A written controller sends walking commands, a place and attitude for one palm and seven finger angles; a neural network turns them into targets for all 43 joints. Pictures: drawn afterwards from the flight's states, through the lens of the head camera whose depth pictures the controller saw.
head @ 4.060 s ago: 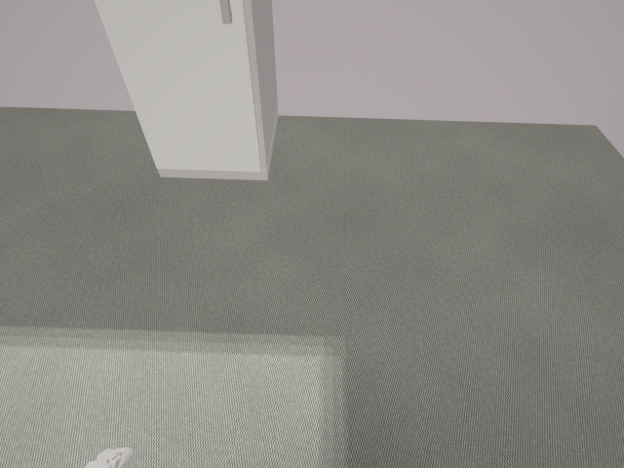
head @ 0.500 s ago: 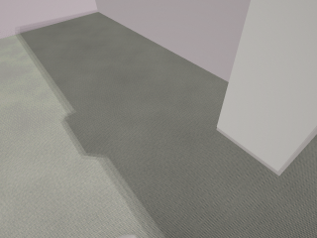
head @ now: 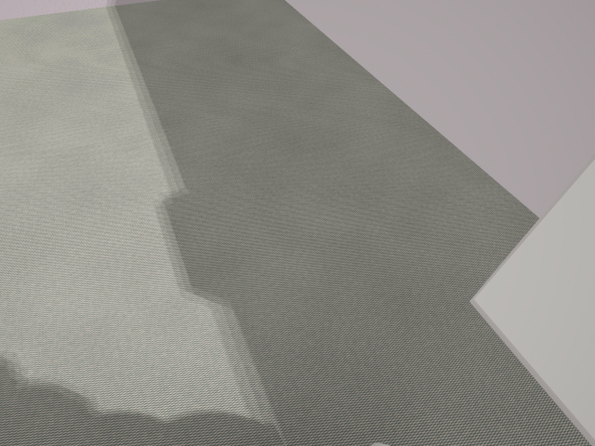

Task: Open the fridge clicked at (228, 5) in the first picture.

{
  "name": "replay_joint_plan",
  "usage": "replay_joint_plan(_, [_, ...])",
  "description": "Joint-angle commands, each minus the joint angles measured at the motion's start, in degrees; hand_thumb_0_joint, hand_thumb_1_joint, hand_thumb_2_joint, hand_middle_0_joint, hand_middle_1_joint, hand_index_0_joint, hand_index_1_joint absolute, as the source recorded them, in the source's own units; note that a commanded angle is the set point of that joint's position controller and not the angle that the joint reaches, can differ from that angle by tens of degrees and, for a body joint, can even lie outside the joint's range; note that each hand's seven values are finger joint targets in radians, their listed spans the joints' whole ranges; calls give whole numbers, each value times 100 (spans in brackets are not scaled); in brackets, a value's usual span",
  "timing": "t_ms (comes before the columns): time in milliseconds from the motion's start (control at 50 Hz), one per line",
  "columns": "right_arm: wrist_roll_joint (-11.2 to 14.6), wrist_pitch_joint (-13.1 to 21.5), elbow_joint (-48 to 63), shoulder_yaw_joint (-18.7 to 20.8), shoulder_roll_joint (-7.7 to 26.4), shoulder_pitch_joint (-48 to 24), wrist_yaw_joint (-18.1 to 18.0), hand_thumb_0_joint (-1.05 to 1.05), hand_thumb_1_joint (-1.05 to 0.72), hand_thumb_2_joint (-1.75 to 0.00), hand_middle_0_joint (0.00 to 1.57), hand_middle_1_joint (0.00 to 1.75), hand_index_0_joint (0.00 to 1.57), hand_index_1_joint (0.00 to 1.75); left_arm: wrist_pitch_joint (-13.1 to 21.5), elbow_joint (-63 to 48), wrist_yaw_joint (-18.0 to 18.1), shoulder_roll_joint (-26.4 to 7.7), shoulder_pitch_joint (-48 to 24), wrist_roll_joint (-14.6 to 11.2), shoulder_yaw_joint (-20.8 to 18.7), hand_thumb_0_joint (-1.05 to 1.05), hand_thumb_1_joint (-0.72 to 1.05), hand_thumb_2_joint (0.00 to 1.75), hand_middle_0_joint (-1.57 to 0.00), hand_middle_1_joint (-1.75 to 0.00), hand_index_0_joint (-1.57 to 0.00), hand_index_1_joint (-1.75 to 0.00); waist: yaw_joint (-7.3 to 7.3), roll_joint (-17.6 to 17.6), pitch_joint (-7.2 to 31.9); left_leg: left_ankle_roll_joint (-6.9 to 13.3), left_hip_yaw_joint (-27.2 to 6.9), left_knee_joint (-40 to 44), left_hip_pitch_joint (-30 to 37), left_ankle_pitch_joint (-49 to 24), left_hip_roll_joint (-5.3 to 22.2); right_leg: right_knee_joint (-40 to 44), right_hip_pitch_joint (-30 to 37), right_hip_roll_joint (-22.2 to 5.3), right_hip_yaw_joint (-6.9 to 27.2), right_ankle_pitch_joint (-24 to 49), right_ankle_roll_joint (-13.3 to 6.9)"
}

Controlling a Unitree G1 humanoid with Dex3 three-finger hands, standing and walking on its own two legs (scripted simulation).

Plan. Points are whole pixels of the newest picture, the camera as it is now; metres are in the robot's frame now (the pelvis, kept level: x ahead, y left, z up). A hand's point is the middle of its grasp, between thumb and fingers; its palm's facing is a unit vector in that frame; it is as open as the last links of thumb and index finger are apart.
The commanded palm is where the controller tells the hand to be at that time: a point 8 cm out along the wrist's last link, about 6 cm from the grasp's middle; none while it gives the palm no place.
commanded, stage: turn to face it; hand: right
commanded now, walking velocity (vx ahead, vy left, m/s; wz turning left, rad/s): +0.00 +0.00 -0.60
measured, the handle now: out of the picture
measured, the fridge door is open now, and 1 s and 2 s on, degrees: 0 0 0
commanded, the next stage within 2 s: take the last steps up to it in 1.70 s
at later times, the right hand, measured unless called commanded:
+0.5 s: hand out of the picture +0.12 -0.27 -0.17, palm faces +0.28 +0.94 -0.21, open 7.4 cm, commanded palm none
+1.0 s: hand out of the picture +0.10 -0.19 -0.13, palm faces +0.52 +0.80 -0.30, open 7.4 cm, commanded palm none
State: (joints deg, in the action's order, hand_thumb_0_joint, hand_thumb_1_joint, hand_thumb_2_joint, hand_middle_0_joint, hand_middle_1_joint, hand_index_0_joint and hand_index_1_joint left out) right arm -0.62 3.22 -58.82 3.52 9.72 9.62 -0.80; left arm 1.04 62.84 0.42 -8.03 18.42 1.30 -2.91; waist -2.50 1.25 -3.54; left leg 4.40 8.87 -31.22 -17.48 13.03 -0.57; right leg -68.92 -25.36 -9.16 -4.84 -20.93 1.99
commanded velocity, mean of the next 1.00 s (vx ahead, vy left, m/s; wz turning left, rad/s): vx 0.00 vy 0.00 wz -0.60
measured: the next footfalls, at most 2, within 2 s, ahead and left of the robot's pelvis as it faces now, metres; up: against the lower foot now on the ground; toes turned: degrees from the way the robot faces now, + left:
right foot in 0.26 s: +0.19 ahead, -0.15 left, +0.00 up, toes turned -18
left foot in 0.82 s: +0.20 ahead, +0.10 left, +0.00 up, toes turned -25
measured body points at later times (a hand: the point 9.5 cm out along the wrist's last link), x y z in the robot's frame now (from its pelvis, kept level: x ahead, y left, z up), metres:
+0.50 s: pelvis +0.10 -0.06 +0.01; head +0.13 -0.09 +0.45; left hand +0.23 +0.16 -0.13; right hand +0.11 -0.32 -0.15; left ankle +0.11 +0.12 -0.65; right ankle +0.15 -0.13 -0.73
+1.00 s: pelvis +0.13 +0.02 +0.01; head +0.17 +0.04 +0.46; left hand +0.32 +0.22 -0.15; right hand +0.07 -0.23 -0.11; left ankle +0.17 +0.12 -0.73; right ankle +0.06 -0.11 -0.64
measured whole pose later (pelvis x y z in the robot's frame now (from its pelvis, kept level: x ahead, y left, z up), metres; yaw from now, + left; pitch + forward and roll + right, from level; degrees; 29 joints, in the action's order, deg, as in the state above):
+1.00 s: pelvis +0.13 +0.02 +0.01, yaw -33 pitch -1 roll -2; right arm -0.9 -1.1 -50.6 2.2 10.2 12.5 -1.4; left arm -4.3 52.9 -1.9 -16.2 12.1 1.5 -6.5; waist -2.2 2.2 -3.3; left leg 0.7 6.6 -29.3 -11.2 17.3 4.8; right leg -65.0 -31.7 0.7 0.4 -20.7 3.8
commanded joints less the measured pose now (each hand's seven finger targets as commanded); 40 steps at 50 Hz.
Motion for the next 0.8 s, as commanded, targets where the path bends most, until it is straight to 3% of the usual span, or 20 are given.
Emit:
replay_joint_plan(0, [-19,87,152,-45,509,310,-46,0,-90,-90,20,30,20,30,-99,-130,32,-76,729,-23,62,0,90,90,-20,-30,-20,-30,-64,-607,321,396,-647,1635,9,-2186,1542,896,23,-15,143,432,103])
replay_joint_plan(80, [-37,39,99,-50,612,336,-49,0,-90,-90,20,30,20,30,-86,-374,-41,-171,64,-37,61,0,90,90,-20,-30,-20,-30,98,-907,145,299,-294,1507,429,-2396,1601,2022,-15,130,-26,712,100])
replay_joint_plan(140, [-54,-57,135,31,785,444,-79,0,-90,-90,20,30,20,30,-95,-631,-102,-341,-485,-28,35,0,90,90,-20,-30,-20,-30,284,-843,-8,225,-233,1234,690,-2411,1829,2512,32,202,-165,664,46])
replay_joint_plan(180, [-60,-125,202,95,919,393,-106,0,-90,-90,20,30,20,30,-114,-745,-124,-474,-557,-18,5,0,90,90,-20,-30,-20,-30,242,-754,8,138,-172,880,770,-2320,1928,2879,299,220,-171,697,-15])
replay_joint_plan(200, [-49,-162,240,122,978,383,-108,0,-90,-90,20,30,20,30,-123,-750,-130,-569,-414,-1,-24,0,90,90,-20,-30,-20,-30,169,-575,100,33,-41,483,800,-2281,1867,3207,594,307,-240,914,-43])
replay_joint_plan(220, [-34,-200,287,132,984,409,-100,0,-90,-90,20,30,20,30,-121,-728,-136,-766,-106,16,-76,0,90,90,-20,-30,-20,-30,35,-180,321,-158,139,-275,643,-2047,1710,3658,1181,369,-170,1556,-106])
replay_joint_plan(240, [20,-241,397,142,831,554,-82,0,-90,-90,20,30,20,30,-89,-751,-118,-1190,227,66,-185,0,90,90,-20,-30,-20,-30,-85,927,601,-524,383,-1435,-124,-851,1201,4162,1906,-351,951,3221,-538])
replay_joint_plan(260, [67,-258,633,86,598,549,-68,0,-90,-90,20,30,20,30,-88,-773,-87,-1703,563,66,-265,0,90,90,-20,-30,-20,-30,-166,2144,772,-830,340,-2993,-995,2556,470,4718,2292,-1574,2552,4872,-1366])
replay_joint_plan(280, [-11,-334,701,71,719,317,-122,0,-90,-90,20,30,20,30,-109,-681,-8,-1686,596,18,-260,0,90,90,-20,-30,-20,-30,-229,1622,1151,-761,-537,-3729,-1180,2618,425,4934,2291,-1583,2918,3842,-1500])
replay_joint_plan(300, [-14,-342,770,112,672,95,-101,0,-90,-90,20,30,20,30,-120,-815,21,-1669,275,5,-275,0,90,90,-20,-30,-20,-30,-139,1213,965,-761,-727,-4026,-1577,2220,538,5029,2053,-1444,2832,2599,-1455])
replay_joint_plan(320, [-34,-333,760,128,730,-36,-52,0,-90,-90,20,30,20,30,-109,-972,24,-1462,-126,4,-241,0,90,90,-20,-30,-20,-30,-27,749,676,-788,-829,-3990,-1647,1723,683,5116,1651,-1200,2536,1978,-1322])
replay_joint_plan(340, [-53,-340,715,159,691,60,-16,0,-90,-90,20,30,20,30,-85,-1067,33,-1334,-394,14,-202,0,90,90,-20,-30,-20,-30,106,517,607,-812,-854,-3840,-1514,1304,705,5175,1426,-897,2110,1802,-1148])
replay_joint_plan(380, [-43,-397,637,179,672,279,-4,0,-90,-90,20,30,20,30,-52,-1144,32,-1289,-566,-5,-191,0,90,90,-20,-30,-20,-30,184,549,738,-854,-836,-3550,-1245,971,695,5283,1301,-628,1731,1698,-1031])
replay_joint_plan(420, [-47,-435,643,194,704,318,-6,0,-90,-90,20,30,20,30,-57,-1186,22,-1346,-563,-20,-220,0,90,90,-20,-30,-20,-30,183,425,820,-899,-816,-3317,-1175,873,665,5336,1342,-521,1737,1596,-1044])
replay_joint_plan(520, [-47,-465,848,214,726,101,-33,0,-90,-90,20,30,20,30,-111,-1189,-9,-1445,-426,-11,-327,0,90,90,-20,-30,-20,-30,86,406,804,-984,-855,-2754,-1319,917,578,5321,1610,-464,2113,1417,-1148])
replay_joint_plan(620, [-35,-465,1070,205,757,-157,-50,0,-90,-90,20,30,20,30,-177,-1213,-31,-1534,-380,9,-414,0,90,90,-20,-30,-20,-30,-27,674,728,-962,-904,-2114,-1159,1159,427,5222,1565,-353,2556,1281,-1211])
replay_joint_plan(700, [17,-460,1151,173,734,59,-83,0,-90,-90,20,30,20,30,-246,-1295,-45,-1617,-537,25,-465,0,90,90,-20,-30,-20,-30,68,834,838,-847,-921,-1312,-500,1230,211,5087,1290,-236,2840,1423,-1184])
replay_joint_plan(740, [35,-439,1102,178,798,421,-96,0,-90,-90,20,30,20,30,-279,-1390,-70,-1602,-738,18,-488,0,90,90,-20,-30,-20,-30,221,814,887,-781,-825,-430,194,951,89,4967,943,-21,2812,1403,-1023])
replay_joint_plan(760, [40,-423,1048,202,878,705,-104,0,-90,-90,20,30,20,30,-306,-1464,-83,-1554,-859,-6,-489,0,90,90,-20,-30,-20,-30,366,765,857,-720,-771,311,895,517,117,4845,409,174,2689,1005,-809])
replay_joint_plan(780, [-6,-383,1030,257,1129,952,-133,0,-90,-90,20,30,20,30,-328,-1526,-108,-1335,-916,-48,-471,0,90,90,-20,-30,-20,-30,499,109,821,-525,-1216,1283,1571,528,647,4202,-309,570,2323,396,-478])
